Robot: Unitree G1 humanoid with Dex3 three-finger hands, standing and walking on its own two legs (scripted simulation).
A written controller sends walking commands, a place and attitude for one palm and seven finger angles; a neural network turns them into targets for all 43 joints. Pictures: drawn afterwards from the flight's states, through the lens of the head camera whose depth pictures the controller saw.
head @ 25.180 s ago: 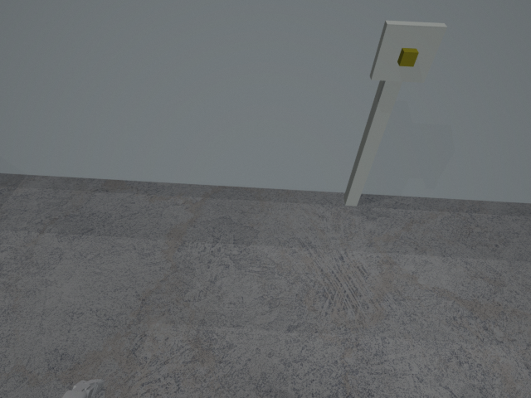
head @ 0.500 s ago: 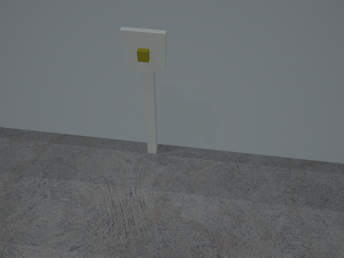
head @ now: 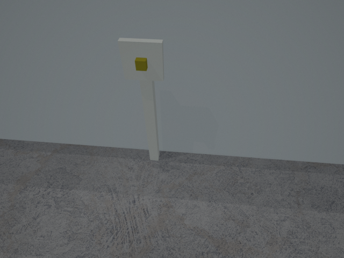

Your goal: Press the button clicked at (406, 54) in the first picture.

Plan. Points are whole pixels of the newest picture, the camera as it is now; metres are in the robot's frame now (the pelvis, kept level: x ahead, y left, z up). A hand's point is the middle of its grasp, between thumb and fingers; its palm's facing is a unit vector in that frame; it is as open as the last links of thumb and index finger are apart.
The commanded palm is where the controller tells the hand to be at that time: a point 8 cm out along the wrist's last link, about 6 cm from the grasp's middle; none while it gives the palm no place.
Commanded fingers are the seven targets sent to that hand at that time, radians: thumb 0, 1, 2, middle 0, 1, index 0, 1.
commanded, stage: let the arm hang, fingers relaxed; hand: left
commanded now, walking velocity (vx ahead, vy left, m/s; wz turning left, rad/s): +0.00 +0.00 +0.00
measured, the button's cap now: (141, 63) +0.84 +0.18 +0.01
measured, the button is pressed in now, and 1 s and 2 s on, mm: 0 0 0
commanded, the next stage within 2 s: stand and wait in 0.20 s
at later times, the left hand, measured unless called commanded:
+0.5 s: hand out of the picture +0.03 +0.19 -0.17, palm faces +0.01 -0.97 -0.25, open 7.4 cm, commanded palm none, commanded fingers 0.00 0.90 0.90 -0.20 -0.30 -0.20 -0.30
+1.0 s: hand out of the picture +0.09 +0.22 -0.16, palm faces -0.01 -0.96 -0.29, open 7.4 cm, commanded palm none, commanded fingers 0.00 0.90 0.90 -0.20 -0.30 -0.20 -0.30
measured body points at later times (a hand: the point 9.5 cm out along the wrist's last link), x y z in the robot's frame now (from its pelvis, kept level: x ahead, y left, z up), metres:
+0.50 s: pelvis +0.01 +0.00 +0.00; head +0.03 -0.01 +0.45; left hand +0.03 +0.24 -0.15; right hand +0.02 -0.25 -0.16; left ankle +0.05 +0.11 -0.74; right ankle +0.01 -0.12 -0.74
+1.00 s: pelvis +0.03 +0.00 +0.01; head +0.04 -0.01 +0.46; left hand +0.09 +0.27 -0.14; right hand +0.08 -0.28 -0.14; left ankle +0.05 +0.11 -0.74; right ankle +0.01 -0.12 -0.74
